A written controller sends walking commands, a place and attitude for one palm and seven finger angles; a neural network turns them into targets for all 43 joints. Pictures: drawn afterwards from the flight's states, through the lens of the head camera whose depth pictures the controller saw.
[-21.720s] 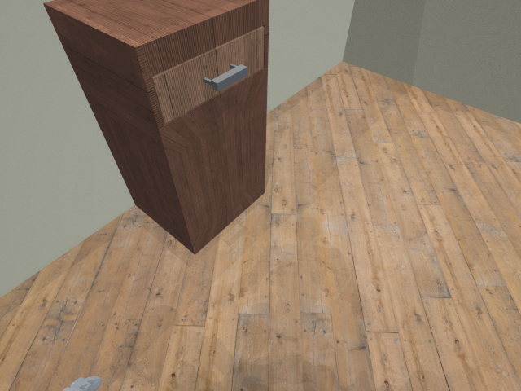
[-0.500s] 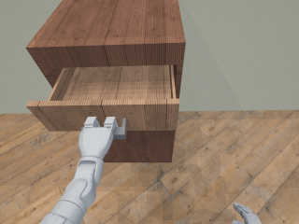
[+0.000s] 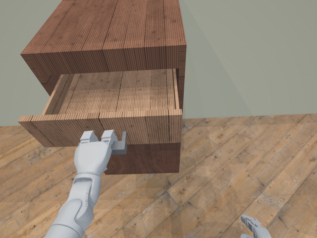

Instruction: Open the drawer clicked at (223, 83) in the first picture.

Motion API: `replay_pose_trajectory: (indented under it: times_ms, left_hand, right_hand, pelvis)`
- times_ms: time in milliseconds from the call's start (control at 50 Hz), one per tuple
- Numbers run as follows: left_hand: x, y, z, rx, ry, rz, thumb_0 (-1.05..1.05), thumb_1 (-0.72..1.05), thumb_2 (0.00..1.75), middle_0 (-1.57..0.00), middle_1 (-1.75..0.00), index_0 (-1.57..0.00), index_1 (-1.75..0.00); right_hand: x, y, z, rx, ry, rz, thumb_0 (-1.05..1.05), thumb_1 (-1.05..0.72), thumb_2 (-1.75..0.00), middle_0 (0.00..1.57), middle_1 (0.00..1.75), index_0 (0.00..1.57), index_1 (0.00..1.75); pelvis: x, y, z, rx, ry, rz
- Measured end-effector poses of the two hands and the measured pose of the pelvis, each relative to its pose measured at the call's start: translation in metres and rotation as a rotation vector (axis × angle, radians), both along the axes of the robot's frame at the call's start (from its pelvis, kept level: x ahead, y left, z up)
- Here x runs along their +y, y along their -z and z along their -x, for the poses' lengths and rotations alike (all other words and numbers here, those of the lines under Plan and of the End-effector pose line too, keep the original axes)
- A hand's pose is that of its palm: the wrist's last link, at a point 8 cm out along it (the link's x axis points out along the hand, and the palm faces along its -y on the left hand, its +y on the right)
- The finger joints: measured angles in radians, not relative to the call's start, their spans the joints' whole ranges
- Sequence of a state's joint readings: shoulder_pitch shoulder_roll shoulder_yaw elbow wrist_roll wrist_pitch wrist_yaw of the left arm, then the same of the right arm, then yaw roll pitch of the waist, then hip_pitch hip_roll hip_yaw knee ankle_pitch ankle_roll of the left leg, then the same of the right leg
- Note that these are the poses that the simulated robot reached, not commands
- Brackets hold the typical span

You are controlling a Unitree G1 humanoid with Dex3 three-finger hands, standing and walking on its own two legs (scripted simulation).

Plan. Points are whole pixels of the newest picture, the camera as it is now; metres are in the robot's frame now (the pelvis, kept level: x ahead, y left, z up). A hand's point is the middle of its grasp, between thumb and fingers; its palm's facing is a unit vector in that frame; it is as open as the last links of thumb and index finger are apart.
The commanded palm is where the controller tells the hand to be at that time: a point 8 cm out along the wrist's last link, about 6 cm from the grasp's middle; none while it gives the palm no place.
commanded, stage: pull the drawer open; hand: left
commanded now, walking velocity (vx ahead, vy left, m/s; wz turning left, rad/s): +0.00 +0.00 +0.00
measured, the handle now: (103, 141) +0.37 +0.18 +0.01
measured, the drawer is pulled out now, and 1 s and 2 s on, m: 0.19 0.30 0.30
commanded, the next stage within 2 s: open the thumb to release the handle in 0.88 s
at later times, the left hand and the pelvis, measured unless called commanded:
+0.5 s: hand (94, 206) +0.20 +0.17 -0.01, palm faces +0.02 -0.16 -0.99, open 6.4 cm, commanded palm +0.15 +0.19 +0.04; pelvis +0.01 +0.00 -0.01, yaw +0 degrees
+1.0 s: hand (94, 206) +0.20 +0.17 -0.01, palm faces +0.04 -0.12 -0.99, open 6.4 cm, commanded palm +0.17 +0.18 +0.04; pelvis +0.00 -0.01 -0.01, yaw +0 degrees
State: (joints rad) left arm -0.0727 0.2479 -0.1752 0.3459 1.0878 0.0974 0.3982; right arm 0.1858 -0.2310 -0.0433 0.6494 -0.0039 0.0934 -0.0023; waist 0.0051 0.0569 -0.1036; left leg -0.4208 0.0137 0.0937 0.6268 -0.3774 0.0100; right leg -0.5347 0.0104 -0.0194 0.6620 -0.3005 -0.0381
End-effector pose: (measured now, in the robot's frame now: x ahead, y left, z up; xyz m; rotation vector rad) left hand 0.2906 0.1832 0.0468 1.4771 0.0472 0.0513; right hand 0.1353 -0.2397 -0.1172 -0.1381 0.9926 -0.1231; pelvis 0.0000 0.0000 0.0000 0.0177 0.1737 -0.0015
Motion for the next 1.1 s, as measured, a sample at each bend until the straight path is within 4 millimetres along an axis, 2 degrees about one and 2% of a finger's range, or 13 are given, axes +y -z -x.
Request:
replay_pose_trajectory:
  times_ms: [80, 140, 240, 400, 520, 640, 800, 940, 1100]
  left_hand:
    - [-0.001, 0.001, 0.022, -0.01, -0.003, 0.018, 0.02, 0.66, 0.75, -0.25, -1.35, -0.37, -1.29]
    - [-0.002, 0.001, 0.039, -0.015, -0.006, 0.028, 0.02, 0.66, 0.75, -0.24, -1.35, -0.37, -1.29]
    - [-0.003, 0.001, 0.066, -0.021, -0.009, 0.035, 0.03, 0.65, 0.76, -0.25, -1.35, -0.37, -1.3]
    - [-0.005, 0.0, 0.095, -0.019, -0.023, 0.051, 0.04, 0.64, 0.76, -0.25, -1.35, -0.38, -1.3]
    - [-0.006, -0.001, 0.113, -0.016, -0.029, 0.067, 0.05, 0.63, 0.74, -0.24, -1.35, -0.37, -1.28]
    - [-0.006, 0.0, 0.114, -0.035, -0.026, 0.063, 0.04, 0.64, 0.75, -0.24, -1.34, -0.36, -1.27]
    - [-0.006, 0.0, 0.114, -0.04, -0.027, 0.048, 0.04, 0.63, 0.77, -0.26, -1.34, -0.36, -1.29]
    - [-0.007, 0.0, 0.114, -0.037, -0.03, 0.036, 0.03, 0.62, 0.78, -0.27, -1.33, -0.36, -1.3]
    - [-0.007, 0.0, 0.111, -0.046, -0.059, 0.011, 0.01, 0.6, 0.79, -0.31, -1.33, -0.38, -1.32]
  right_hand:
    - [-0.008, 0.001, 0.004, 0.019, 0.011, 0.008, 0.02, -0.91, -0.9, 0.2, 0.3, 0.2, 0.3]
    - [-0.009, -0.001, -0.003, 0.005, 0.004, 0.01, 0.02, -0.91, -0.9, 0.2, 0.3, 0.2, 0.3]
    - [0.0, -0.006, -0.032, -0.065, -0.044, -0.003, 0.02, -0.91, -0.9, 0.19, 0.3, 0.2, 0.3]
    - [0.033, -0.024, -0.086, -0.222, -0.155, -0.063, 0.02, -0.91, -0.9, 0.19, 0.3, 0.2, 0.3]
    - [0.05, -0.035, -0.105, -0.292, -0.228, -0.096, 0.02, -0.91, -0.9, 0.2, 0.3, 0.2, 0.3]
    - [0.049, -0.028, -0.101, -0.276, -0.24, -0.091, 0.01, -0.91, -0.9, 0.2, 0.3, 0.2, 0.3]
    - [0.028, -0.009, -0.071, -0.179, -0.185, -0.057, 0.02, -0.91, -0.9, 0.2, 0.3, 0.2, 0.3]
    - [0.013, -0.002, -0.049, -0.127, -0.136, -0.028, 0.02, -0.91, -0.9, 0.2, 0.3, 0.2, 0.3]
    - [0.01, -0.002, -0.046, -0.129, -0.129, -0.009, 0.02, -0.91, -0.9, 0.19, 0.3, 0.2, 0.3]
  pelvis:
    - [0.001, 0.001, -0.004, -0.001, 0.008, 0.0]
    - [0.002, 0.001, -0.007, -0.006, 0.011, 0.001]
    - [0.002, 0.004, -0.009, -0.018, 0.007, 0.003]
    - [0.0, 0.007, -0.01, -0.036, 0.0, 0.0]
    - [-0.004, 0.01, -0.009, -0.038, 0.003, -0.001]
    - [-0.006, 0.014, -0.008, -0.028, 0.006, -0.002]
    - [-0.007, 0.015, -0.005, -0.023, 0.007, -0.005]
    - [-0.008, 0.013, 0.001, -0.029, 0.008, -0.009]
    - [-0.009, 0.011, 0.01, -0.049, -0.011, -0.009]
